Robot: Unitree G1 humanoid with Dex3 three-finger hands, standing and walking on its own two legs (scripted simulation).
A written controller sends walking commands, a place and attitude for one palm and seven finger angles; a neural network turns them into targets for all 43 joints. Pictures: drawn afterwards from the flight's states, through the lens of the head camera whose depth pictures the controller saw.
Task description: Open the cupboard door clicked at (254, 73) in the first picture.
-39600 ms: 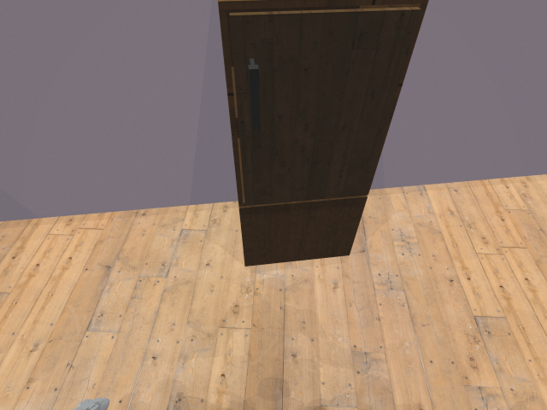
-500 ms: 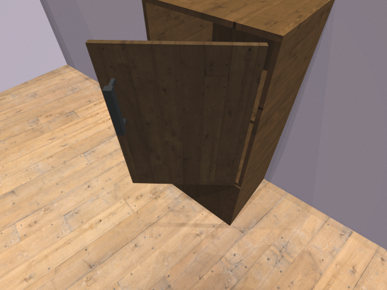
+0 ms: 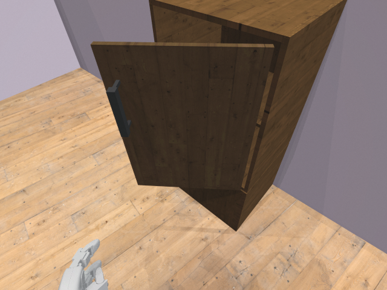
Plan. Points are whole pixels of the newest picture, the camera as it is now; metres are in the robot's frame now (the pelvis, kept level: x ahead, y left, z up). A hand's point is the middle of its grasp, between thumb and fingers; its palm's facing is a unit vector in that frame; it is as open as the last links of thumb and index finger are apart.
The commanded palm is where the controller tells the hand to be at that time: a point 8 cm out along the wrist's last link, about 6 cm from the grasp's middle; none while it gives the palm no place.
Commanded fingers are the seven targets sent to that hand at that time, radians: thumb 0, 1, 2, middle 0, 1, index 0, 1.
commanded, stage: raise the hand with hooked fingers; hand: left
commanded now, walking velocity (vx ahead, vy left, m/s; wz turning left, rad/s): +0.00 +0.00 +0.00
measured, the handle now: (121, 109) +0.56 +0.22 +0.07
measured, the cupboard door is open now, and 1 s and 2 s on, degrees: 37 37 37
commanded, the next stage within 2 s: move the hooked fingers beside the handle in 1.94 s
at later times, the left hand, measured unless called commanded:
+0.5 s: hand (106, 259) +0.19 +0.18 +0.00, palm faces -0.03 -1.00 -0.08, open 10.0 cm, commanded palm +0.16 +0.25 +0.00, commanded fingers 0.00 0.11 0.56 -0.26 -0.81 -0.26 -0.81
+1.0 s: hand (76, 223) +0.24 +0.24 +0.05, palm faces +0.00 -1.00 -0.06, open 12.9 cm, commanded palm +0.21 +0.29 +0.05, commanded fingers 0.00 -0.48 0.31 -0.30 -1.18 -0.30 -1.18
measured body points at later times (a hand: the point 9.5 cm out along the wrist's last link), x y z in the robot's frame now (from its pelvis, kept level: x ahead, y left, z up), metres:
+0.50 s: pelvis -0.01 -0.02 -0.06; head +0.05 -0.02 +0.38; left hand +0.18 +0.24 +0.01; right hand +0.21 -0.22 -0.14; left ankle -0.01 +0.09 -0.73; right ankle +0.02 -0.11 -0.73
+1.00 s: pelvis +0.00 +0.00 -0.03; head +0.02 +0.01 +0.42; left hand +0.23 +0.29 +0.05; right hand +0.16 -0.25 -0.09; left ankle -0.01 +0.09 -0.73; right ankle +0.02 -0.11 -0.73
